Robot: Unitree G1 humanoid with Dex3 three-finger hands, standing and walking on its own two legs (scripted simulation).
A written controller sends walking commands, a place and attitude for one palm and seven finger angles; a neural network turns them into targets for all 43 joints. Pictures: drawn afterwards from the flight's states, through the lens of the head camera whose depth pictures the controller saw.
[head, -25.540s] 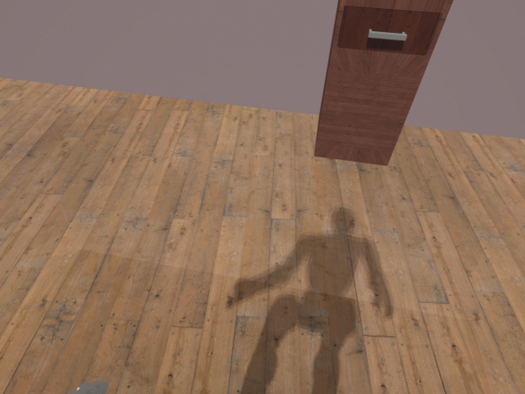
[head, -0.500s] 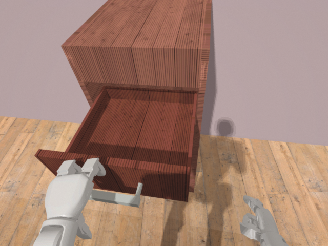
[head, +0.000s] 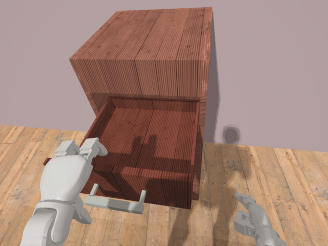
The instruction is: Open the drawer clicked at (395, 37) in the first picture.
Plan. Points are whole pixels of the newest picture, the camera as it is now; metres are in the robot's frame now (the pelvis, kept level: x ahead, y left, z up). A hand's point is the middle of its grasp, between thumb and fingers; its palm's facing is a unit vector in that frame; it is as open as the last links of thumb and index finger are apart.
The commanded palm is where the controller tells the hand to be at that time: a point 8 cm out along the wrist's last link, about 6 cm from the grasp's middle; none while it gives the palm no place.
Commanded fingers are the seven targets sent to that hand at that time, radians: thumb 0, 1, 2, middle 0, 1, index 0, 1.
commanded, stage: lift the hand off the handle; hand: left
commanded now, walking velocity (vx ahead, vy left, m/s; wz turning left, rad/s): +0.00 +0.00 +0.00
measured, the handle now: (116, 197) +0.24 +0.18 -0.03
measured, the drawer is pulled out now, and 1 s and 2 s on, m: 0.30 0.30 0.30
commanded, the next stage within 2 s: draw the hand back to the body in 0.16 s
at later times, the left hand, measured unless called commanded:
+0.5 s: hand (72, 190) +0.18 +0.21 +0.12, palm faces +0.11 -0.10 -0.99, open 13.8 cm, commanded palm +0.15 +0.21 +0.17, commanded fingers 0.00 -0.50 0.30 -0.30 -1.20 -0.30 -1.20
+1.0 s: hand (67, 192) +0.18 +0.21 +0.13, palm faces +0.27 -0.78 -0.57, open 13.6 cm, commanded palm +0.14 +0.25 +0.18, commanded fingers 0.00 -0.22 0.42 -0.28 -1.02 -0.28 -1.02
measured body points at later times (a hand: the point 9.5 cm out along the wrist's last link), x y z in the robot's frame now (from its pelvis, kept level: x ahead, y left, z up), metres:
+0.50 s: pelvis -0.01 -0.01 +0.00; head -0.01 -0.06 +0.45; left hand +0.17 +0.21 +0.17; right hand +0.23 -0.21 -0.09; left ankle -0.03 +0.12 -0.73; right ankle +0.00 -0.12 -0.73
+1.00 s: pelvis +0.00 +0.00 +0.00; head +0.00 -0.02 +0.45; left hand +0.15 +0.25 +0.16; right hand +0.22 -0.20 -0.07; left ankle -0.03 +0.12 -0.73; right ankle +0.00 -0.12 -0.73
